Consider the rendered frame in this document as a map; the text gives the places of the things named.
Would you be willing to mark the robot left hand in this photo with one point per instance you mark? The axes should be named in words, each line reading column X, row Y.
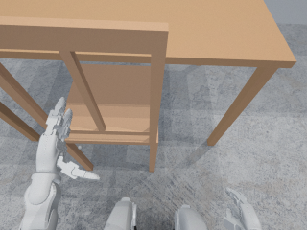
column 52, row 143

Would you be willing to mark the left robot forearm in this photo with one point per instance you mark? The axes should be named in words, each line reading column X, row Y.
column 41, row 201

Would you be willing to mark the robot right hand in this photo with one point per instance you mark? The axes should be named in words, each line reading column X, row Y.
column 244, row 218

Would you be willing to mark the table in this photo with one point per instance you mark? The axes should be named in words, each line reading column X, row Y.
column 240, row 33

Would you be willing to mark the robot right shin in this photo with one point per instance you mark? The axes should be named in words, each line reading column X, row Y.
column 185, row 206

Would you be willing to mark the right robot thigh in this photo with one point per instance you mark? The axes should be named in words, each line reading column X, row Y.
column 188, row 219

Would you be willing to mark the chair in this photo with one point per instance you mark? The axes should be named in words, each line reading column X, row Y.
column 111, row 104

